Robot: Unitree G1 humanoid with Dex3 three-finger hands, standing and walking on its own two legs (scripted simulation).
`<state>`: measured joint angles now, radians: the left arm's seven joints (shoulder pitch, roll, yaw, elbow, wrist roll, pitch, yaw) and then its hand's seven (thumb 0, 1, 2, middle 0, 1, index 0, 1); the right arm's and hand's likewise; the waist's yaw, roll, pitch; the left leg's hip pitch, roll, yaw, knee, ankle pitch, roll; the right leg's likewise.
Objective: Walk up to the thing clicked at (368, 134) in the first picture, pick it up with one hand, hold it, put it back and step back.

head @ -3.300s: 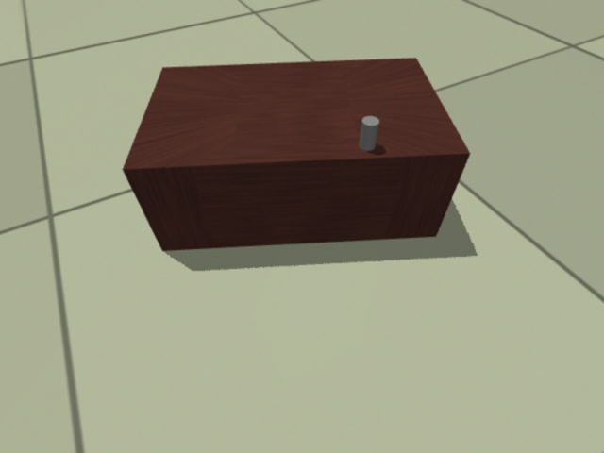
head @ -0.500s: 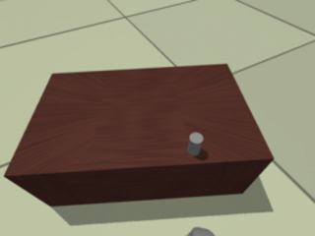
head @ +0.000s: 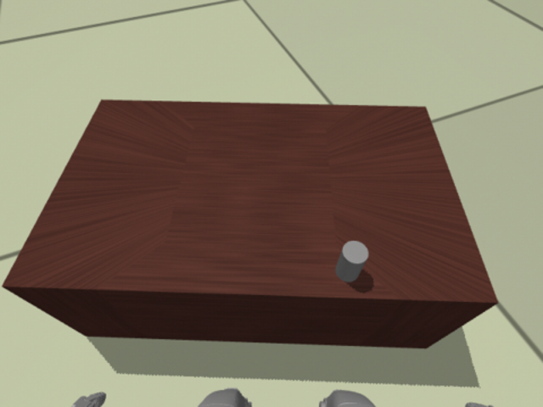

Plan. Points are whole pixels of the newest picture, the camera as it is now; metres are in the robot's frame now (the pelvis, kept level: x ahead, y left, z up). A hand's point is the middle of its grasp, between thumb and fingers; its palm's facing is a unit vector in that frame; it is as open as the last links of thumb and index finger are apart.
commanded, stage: walk up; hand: right
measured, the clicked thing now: (351, 262) +0.44 -0.17 -0.25
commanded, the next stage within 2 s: stand in 1.76 s
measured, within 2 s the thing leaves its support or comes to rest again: neither
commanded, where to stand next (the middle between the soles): +0.07 +0.01 m, yaw -3 degrees
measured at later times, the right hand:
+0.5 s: hand out of the picture +0.09 -0.23 -0.14, palm faces -0.01 +0.95 -0.31, open 7.3 cm
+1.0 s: hand out of the picture +0.11 -0.25 -0.12, palm faces +0.07 +0.94 -0.34, open 7.3 cm
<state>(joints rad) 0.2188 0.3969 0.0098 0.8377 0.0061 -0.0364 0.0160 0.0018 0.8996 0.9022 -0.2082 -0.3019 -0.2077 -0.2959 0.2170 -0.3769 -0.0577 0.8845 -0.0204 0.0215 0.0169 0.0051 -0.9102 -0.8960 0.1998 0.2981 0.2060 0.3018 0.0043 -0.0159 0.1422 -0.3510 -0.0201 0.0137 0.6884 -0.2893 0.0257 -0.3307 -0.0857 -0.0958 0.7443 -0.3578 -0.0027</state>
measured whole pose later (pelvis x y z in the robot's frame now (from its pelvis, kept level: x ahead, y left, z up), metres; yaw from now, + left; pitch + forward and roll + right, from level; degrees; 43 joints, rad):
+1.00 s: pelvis +0.02 +0.02 +0.03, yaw -3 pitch -3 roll +0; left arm 0.14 0.38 -0.02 1.08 0.01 -0.04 0.01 0.00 0.90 0.90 -0.21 -0.30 -0.20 -0.30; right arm 0.08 -0.37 -0.04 1.08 -0.01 0.01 0.03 0.01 -0.91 -0.90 0.20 0.30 0.21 0.30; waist -0.01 0.00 0.05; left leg -0.20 -0.01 0.07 0.45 -0.20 0.04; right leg -0.09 -0.02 0.01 0.43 -0.29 0.02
